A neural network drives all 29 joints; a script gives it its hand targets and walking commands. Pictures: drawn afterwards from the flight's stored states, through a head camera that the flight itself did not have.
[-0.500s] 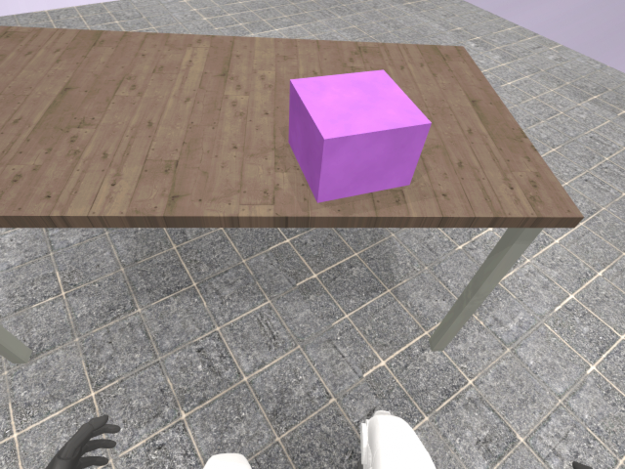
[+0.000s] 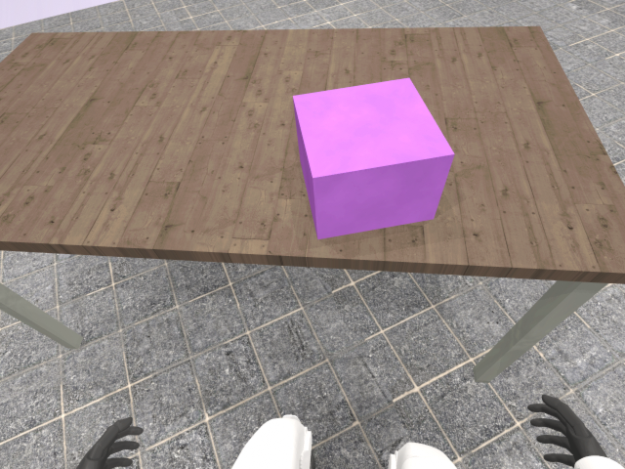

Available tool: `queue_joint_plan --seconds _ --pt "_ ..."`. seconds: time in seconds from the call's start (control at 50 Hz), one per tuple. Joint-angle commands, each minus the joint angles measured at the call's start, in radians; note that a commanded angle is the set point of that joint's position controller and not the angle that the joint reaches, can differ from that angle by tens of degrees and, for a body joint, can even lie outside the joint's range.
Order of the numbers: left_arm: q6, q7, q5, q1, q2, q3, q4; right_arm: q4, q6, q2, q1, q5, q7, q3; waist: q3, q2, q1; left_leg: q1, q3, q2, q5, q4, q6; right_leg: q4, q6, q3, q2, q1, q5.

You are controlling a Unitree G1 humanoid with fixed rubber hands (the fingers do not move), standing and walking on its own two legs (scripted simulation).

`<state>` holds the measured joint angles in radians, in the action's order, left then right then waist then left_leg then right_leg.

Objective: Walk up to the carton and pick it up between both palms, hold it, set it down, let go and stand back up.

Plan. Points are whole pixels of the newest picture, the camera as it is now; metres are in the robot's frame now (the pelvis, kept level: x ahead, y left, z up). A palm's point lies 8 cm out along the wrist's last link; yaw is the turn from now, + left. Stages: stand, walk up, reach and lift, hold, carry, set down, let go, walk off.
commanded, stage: walk up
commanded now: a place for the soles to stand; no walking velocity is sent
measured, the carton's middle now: (363, 158) +0.54 -0.03 +0.04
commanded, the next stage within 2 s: none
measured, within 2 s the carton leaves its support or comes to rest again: neither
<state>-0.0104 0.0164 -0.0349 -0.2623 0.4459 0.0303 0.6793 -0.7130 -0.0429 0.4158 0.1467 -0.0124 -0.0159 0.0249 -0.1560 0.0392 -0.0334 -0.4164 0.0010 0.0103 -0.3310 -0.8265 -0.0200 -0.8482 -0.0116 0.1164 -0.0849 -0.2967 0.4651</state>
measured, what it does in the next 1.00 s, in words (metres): shifts its weight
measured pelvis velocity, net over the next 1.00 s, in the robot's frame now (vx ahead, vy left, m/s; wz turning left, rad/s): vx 0.07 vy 0.00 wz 0.02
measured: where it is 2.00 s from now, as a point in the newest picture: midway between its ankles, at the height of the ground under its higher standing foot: outside the picture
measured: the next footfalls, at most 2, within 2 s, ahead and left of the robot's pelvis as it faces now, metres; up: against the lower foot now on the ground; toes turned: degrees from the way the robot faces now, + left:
right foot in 1.36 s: +0.12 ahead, -0.14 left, +0.00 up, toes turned -2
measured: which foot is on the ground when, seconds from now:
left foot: down 0.00-1.00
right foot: down 0.00-1.00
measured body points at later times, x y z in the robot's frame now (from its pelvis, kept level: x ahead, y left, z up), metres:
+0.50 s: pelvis +0.01 +0.00 +0.04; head +0.02 +0.01 +0.49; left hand +0.08 +0.33 -0.08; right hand +0.12 -0.30 -0.08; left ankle +0.07 +0.11 -0.70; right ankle +0.00 -0.12 -0.70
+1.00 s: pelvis +0.07 +0.00 +0.04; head +0.08 +0.01 +0.48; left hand +0.12 +0.30 -0.10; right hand +0.17 -0.29 -0.09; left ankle +0.07 +0.11 -0.70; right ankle +0.00 -0.13 -0.70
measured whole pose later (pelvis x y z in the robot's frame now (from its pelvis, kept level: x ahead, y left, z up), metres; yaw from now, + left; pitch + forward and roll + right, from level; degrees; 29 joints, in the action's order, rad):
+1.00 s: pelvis +0.07 +0.00 +0.04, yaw +1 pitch -3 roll +1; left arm 0.02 0.02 0.00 -0.22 0.37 -0.03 0.97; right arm -1.02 -0.01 0.31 0.13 -0.01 0.00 0.03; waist -0.08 -0.04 -0.01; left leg -0.19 0.02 0.03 -0.27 -0.50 -0.02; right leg -0.49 -0.02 0.08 -0.06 -0.06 0.37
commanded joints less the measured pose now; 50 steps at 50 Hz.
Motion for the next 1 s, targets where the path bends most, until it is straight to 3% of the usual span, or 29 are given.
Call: queue_joint_plan --seconds 0.0,0.04,0.08,0.12,0.16,0.2,0.24,0.3,0.38,0.42,0.48,0.5,0.52,0.54,0.56,0.62,0.64,0.66,0.7,0.72,0.74,0.78,0.8,0.84,0.86,0.88,0.92,0.94,0.98 --pt "0.040 0.023 0.011 -0.005 0.299 -0.102 -0.035 0.049 0.009 0.240 -0.048 -0.011 0.016 0.071 0.222 -0.063 0.014 0.158 0.153 -0.064 0.452 0.066 -0.034 0.327 0.114 -0.264 -0.203 0.050 -0.444" --pt "0.040 0.020 0.018 0.011 0.293 -0.101 -0.014 0.021 0.008 0.242 -0.060 0.011 0.015 0.072 0.224 -0.069 0.016 0.167 0.147 -0.073 0.408 0.098 -0.036 0.306 0.138 -0.237 -0.227 0.057 -0.537" --pt "0.038 0.020 0.018 0.038 0.286 -0.096 0.002 -0.005 0.010 0.233 -0.075 0.006 0.007 0.071 0.225 -0.091 0.021 0.196 0.157 -0.086 0.432 0.149 -0.052 0.306 0.108 -0.172 -0.196 0.060 -0.497" --pt "0.034 0.014 0.018 0.065 0.272 -0.092 0.013 -0.029 0.008 0.240 -0.083 -0.004 0.001 0.075 0.239 -0.103 0.023 0.246 0.188 -0.101 0.436 0.209 -0.067 0.320 0.072 -0.114 -0.146 0.038 -0.354" --pt "0.032 0.011 0.016 0.077 0.247 -0.090 0.030 -0.060 0.010 0.250 -0.085 -0.010 -0.003 0.073 0.260 -0.071 0.025 0.244 0.240 -0.127 0.404 0.283 -0.094 0.328 0.055 -0.108 -0.103 0.064 -0.198" --pt "0.029 0.010 0.012 0.093 0.235 -0.092 0.057 -0.083 0.011 0.235 -0.111 -0.006 -0.007 0.065 0.224 -0.019 0.021 0.193 0.277 -0.146 0.283 0.371 -0.110 0.337 0.039 -0.092 -0.063 0.077 -0.068" --pt "0.031 0.007 0.010 0.096 0.230 -0.092 0.088 -0.112 0.012 0.231 -0.126 -0.005 -0.010 0.057 0.203 -0.008 0.014 0.152 0.292 -0.147 0.172 0.427 -0.101 0.392 0.042 -0.112 -0.058 0.104 -0.012" --pt "0.044 0.003 0.014 0.105 0.241 -0.100 0.130 -0.149 0.016 0.227 -0.147 -0.001 -0.013 0.057 0.160 -0.003 0.016 0.165 0.229 -0.103 0.104 0.435 -0.054 0.479 0.059 -0.123 -0.111 0.090 -0.033" --pt "0.053 0.000 0.017 0.124 0.232 -0.103 0.173 -0.188 0.024 0.217 -0.148 0.003 -0.017 0.056 0.163 -0.020 0.027 0.198 0.215 -0.105 0.103 0.462 -0.051 0.511 0.057 -0.107 -0.110 0.097 -0.073" --pt "0.054 0.000 0.017 0.112 0.222 -0.102 0.195 -0.205 0.027 0.206 -0.153 0.003 -0.014 0.053 0.174 0.014 0.024 0.217 0.204 -0.108 0.117 0.472 -0.055 0.515 0.052 -0.100 -0.100 0.107 -0.089" --pt "0.053 -0.001 0.018 0.109 0.209 -0.102 0.223 -0.227 0.029 0.194 -0.150 -0.005 -0.010 0.050 0.169 -0.009 0.020 0.206 0.207 -0.112 0.129 0.490 -0.056 0.518 0.047 -0.097 -0.087 0.136 -0.126" --pt "0.055 -0.012 0.037 0.084 0.169 -0.106 0.209 -0.230 0.039 0.169 -0.093 0.001 -0.007 0.047 0.215 -0.031 0.025 0.202 0.193 -0.099 -0.134 0.513 -0.071 0.514 0.059 -0.066 -0.055 0.195 0.057" --pt "0.049 -0.014 0.045 0.083 0.166 -0.110 0.217 -0.231 0.041 0.172 -0.095 0.014 -0.007 0.047 0.180 -0.015 0.022 0.165 0.214 -0.102 -0.248 0.535 -0.076 0.509 0.059 -0.078 -0.043 0.180 0.119" --pt "0.048 -0.016 0.046 0.079 0.163 -0.116 0.217 -0.224 0.040 0.167 -0.110 0.017 -0.007 0.050 0.145 -0.016 0.015 0.119 0.219 -0.103 -0.268 0.537 -0.078 0.514 0.063 -0.092 -0.050 0.181 0.128" --pt "0.047 -0.016 0.048 0.070 0.169 -0.116 0.222 -0.220 0.040 0.172 -0.116 0.020 -0.006 0.053 0.091 0.013 0.017 0.087 0.213 -0.099 -0.257 0.531 -0.071 0.522 0.067 -0.097 -0.056 0.165 0.127" --pt "0.057 -0.010 0.050 0.058 0.163 -0.120 0.226 -0.211 0.049 0.139 -0.118 0.022 -0.004 0.046 0.045 -0.037 0.008 0.070 0.158 -0.072 -0.035 0.473 -0.051 0.590 0.083 -0.125 -0.108 0.198 0.006" --pt "0.060 -0.009 0.048 0.055 0.170 -0.118 0.230 -0.215 0.053 0.137 -0.111 0.020 -0.005 0.047 0.058 -0.017 0.017 0.111 0.138 -0.061 -0.005 0.467 -0.048 0.603 0.086 -0.132 -0.121 0.176 0.003" --pt "0.059 -0.011 0.050 0.064 0.177 -0.122 0.227 -0.218 0.052 0.144 -0.109 0.018 -0.007 0.052 0.058 -0.055 0.016 0.123 0.120 -0.053 -0.022 0.449 -0.046 0.624 0.087 -0.136 -0.130 0.169 0.066" --pt "0.060 -0.008 0.050 0.069 0.180 -0.129 0.229 -0.220 0.051 0.134 -0.103 0.020 -0.008 0.056 0.019 -0.077 0.017 0.119 0.100 -0.048 0.032 0.422 -0.039 0.631 0.096 -0.140 -0.150 0.157 0.052" --pt "0.060 -0.008 0.050 0.071 0.173 -0.128 0.227 -0.223 0.053 0.138 -0.084 0.019 -0.004 0.058 0.027 -0.053 0.027 0.150 0.081 -0.052 0.089 0.421 -0.039 0.613 0.095 -0.115 -0.153 0.172 -0.040" --pt "0.062 -0.009 0.045 0.063 0.167 -0.125 0.226 -0.228 0.057 0.146 -0.072 0.020 0.000 0.059 0.060 -0.023 0.027 0.192 0.106 -0.063 0.168 0.437 -0.042 0.571 0.083 -0.091 -0.139 0.183 -0.161" --pt "0.064 -0.007 0.040 0.065 0.143 -0.122 0.220 -0.254 0.066 0.166 -0.036 0.012 0.011 0.067 0.121 0.007 0.031 0.280 0.168 -0.100 0.372 0.449 -0.079 0.462 0.053 -0.018 -0.071 0.204 -0.308" --pt "0.062 -0.003 0.040 0.063 0.134 -0.119 0.219 -0.261 0.071 0.173 -0.008 0.007 0.016 0.070 0.160 0.023 0.048 0.363 0.223 -0.137 0.471 0.445 -0.115 0.402 0.029 -0.010 -0.041 0.160 -0.310" --pt "0.053 0.001 0.037 0.046 0.116 -0.116 0.212 -0.265 0.067 0.197 0.036 0.003 0.027 0.072 0.187 0.076 0.059 0.455 0.367 -0.224 0.486 0.468 -0.187 0.332 0.011 -0.036 0.009 0.060 -0.141" --pt "0.049 0.006 0.038 0.031 0.112 -0.111 0.217 -0.259 0.064 0.198 0.029 0.005 0.031 0.072 0.172 0.081 0.054 0.451 0.391 -0.247 0.498 0.473 -0.214 0.334 0.007 -0.045 0.019 0.039 -0.092" --pt "0.049 0.007 0.038 0.040 0.113 -0.111 0.212 -0.252 0.061 0.196 0.019 0.005 0.034 0.068 0.168 0.093 0.054 0.444 0.380 -0.254 0.502 0.472 -0.217 0.332 0.015 -0.066 0.023 0.030 -0.072" --pt "0.052 0.012 0.037 0.007 0.096 -0.104 0.218 -0.231 0.057 0.177 -0.040 0.008 0.035 0.064 0.185 0.102 0.020 0.394 0.304 -0.224 0.516 0.438 -0.190 0.396 0.021 -0.089 -0.004 0.099 -0.177" --pt "0.057 0.014 0.037 -0.017 0.109 -0.103 0.226 -0.218 0.056 0.158 -0.076 0.005 0.035 0.055 0.212 0.082 0.007 0.350 0.249 -0.192 0.514 0.419 -0.151 0.447 0.022 -0.125 -0.029 0.183 -0.300" --pt "0.062 0.018 0.040 -0.014 0.147 -0.117 0.233 -0.217 0.054 0.111 -0.101 -0.002 0.029 0.042 0.177 -0.039 -0.007 0.213 0.099 -0.083 0.518 0.306 -0.061 0.492 0.059 -0.167 -0.098 0.315 -0.523"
